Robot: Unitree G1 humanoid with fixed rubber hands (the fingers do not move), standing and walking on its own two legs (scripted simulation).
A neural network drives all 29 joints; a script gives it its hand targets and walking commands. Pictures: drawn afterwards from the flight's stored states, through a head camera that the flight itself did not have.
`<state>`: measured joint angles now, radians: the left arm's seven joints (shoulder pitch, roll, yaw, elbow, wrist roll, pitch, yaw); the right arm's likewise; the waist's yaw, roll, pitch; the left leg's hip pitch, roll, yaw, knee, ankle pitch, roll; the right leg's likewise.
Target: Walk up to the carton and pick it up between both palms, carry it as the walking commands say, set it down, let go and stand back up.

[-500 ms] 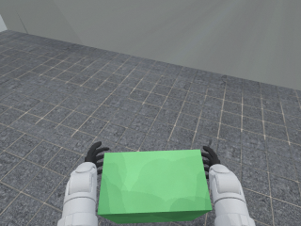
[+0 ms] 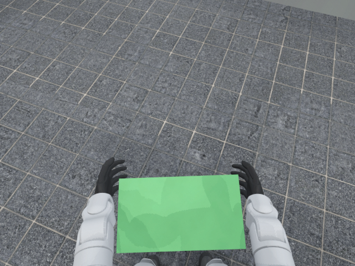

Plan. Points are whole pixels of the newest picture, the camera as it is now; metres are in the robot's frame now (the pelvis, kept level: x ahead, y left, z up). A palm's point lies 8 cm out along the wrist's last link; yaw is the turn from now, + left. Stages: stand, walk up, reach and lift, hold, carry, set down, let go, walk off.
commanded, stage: set down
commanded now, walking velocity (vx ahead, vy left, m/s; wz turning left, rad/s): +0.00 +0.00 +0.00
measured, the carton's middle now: (180, 207) +0.28 +0.02 -0.17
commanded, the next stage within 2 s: none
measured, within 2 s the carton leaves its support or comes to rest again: neither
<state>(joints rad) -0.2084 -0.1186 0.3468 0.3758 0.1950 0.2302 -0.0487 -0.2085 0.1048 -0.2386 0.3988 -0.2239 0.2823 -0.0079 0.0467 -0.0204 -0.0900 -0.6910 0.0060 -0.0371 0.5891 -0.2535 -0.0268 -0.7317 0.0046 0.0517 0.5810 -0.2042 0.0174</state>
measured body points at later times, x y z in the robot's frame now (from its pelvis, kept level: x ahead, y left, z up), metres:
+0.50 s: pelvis -0.08 +0.00 -0.09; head +0.11 -0.01 +0.31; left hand +0.33 +0.20 -0.15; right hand +0.35 -0.15 -0.16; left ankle +0.00 +0.14 -0.72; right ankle +0.03 -0.13 -0.72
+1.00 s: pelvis -0.06 +0.00 -0.16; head +0.17 +0.00 +0.22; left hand +0.35 +0.21 -0.25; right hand +0.37 -0.14 -0.26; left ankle +0.00 +0.14 -0.72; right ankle +0.03 -0.13 -0.72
